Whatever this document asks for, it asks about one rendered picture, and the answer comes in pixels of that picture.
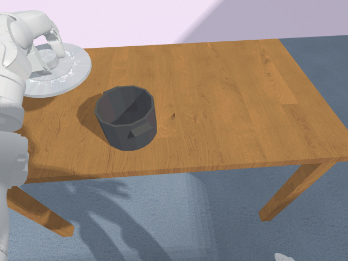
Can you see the left robot forearm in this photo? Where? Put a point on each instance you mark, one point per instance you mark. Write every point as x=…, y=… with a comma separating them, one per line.
x=15, y=68

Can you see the table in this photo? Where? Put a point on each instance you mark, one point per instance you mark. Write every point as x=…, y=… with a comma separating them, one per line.
x=219, y=106

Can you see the lid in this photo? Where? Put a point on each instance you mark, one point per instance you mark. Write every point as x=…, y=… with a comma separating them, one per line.
x=72, y=70

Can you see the robot left hand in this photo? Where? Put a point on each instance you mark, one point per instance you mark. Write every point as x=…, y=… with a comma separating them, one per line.
x=40, y=24

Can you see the knob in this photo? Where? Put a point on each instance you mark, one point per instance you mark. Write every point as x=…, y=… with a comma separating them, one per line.
x=50, y=57

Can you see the pot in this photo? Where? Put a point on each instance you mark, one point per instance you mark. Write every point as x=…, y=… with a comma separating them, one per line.
x=127, y=117

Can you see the robot left upper arm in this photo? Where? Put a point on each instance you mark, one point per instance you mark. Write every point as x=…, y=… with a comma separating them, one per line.
x=13, y=172

